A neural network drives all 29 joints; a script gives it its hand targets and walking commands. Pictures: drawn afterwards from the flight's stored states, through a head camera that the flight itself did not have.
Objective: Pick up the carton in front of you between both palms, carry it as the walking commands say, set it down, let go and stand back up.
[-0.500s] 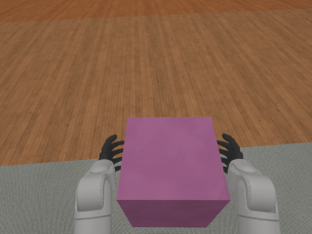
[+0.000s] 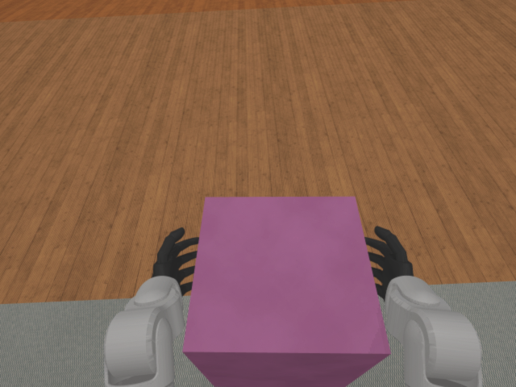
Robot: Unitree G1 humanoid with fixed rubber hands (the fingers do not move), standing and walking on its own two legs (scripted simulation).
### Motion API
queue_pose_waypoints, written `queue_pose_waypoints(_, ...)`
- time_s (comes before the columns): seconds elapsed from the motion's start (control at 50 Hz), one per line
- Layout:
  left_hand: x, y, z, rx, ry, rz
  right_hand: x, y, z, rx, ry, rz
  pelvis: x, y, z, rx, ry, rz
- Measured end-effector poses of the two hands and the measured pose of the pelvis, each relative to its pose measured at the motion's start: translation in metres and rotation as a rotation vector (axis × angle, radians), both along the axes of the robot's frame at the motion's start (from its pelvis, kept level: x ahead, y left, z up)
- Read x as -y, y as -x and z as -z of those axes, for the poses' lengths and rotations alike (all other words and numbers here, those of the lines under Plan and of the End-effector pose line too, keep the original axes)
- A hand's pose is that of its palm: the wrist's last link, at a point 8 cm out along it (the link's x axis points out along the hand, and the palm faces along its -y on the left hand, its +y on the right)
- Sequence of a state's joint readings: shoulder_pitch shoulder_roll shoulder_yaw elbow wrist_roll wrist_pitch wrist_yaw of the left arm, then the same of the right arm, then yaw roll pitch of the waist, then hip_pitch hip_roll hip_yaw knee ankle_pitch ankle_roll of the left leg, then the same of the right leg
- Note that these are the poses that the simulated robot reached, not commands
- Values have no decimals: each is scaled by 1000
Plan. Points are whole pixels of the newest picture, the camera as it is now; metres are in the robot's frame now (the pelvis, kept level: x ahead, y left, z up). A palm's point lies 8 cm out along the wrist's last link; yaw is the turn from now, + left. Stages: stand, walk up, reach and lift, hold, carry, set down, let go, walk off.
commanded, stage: carry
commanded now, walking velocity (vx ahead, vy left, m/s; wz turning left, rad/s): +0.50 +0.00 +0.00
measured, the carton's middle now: (279, 299) +0.25 +0.01 +0.03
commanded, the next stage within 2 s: none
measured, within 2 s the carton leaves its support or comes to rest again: neither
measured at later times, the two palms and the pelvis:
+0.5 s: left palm (208, 134) +0.55 +0.16 +0.12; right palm (362, 134) +0.55 -0.14 +0.12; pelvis +0.31 +0.01 +0.01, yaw -2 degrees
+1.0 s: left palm (241, 33) +0.97 +0.13 +0.17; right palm (350, 32) +0.97 -0.17 +0.16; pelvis +0.64 -0.02 +0.01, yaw -1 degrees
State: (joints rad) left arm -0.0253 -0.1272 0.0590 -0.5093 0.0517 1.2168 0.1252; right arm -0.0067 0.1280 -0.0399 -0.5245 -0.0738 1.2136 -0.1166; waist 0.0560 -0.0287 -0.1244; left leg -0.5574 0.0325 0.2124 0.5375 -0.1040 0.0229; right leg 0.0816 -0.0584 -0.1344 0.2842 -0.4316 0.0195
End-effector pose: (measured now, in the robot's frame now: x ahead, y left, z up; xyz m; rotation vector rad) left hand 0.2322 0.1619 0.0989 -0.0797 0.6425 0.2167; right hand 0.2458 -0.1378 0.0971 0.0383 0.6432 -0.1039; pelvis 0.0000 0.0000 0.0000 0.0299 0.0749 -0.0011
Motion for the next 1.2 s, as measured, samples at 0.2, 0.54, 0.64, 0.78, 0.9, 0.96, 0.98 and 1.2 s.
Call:
queue_pose_waypoints(0.2, 3, -136, 24, -123, 1, 166, 1, -88, 20, -124, 9, 161, -34, -115, -9, 7, 33, 61)
queue_pose_waypoints(0.54, 9, -355, -21, 102, 0, 59, 9, -338, -24, 101, -5, 65, -3, -347, 0, 17, 42, 15)
queue_pose_waypoints(0.64, 26, -443, -24, 114, -11, 32, 27, -432, -18, 112, -44, 52, 17, -416, 13, 27, 48, -12)
queue_pose_waypoints(0.78, 31, -539, -49, 98, 18, -27, 31, -541, -45, 91, -84, 39, 31, -489, -13, 9, 16, -20)
queue_pose_waypoints(0.9, 34, -646, -69, 111, -14, 23, 35, -640, -65, 109, -46, 41, 28, -563, -19, -3, 11, -1)
queue_pose_waypoints(0.96, 33, -702, -70, 103, -18, 50, 34, -690, -67, 103, -26, 54, 22, -605, -15, -4, 17, 9)
queue_pose_waypoints(0.98, 32, -722, -69, 99, -17, 58, 33, -708, -66, 98, -21, 58, 20, -620, -13, -4, 20, 13)
queue_pose_waypoints(1.2, 28, -915, -27, -11, 66, 115, 27, -874, -35, -10, -12, 160, -10, -764, -9, -16, 28, 26)
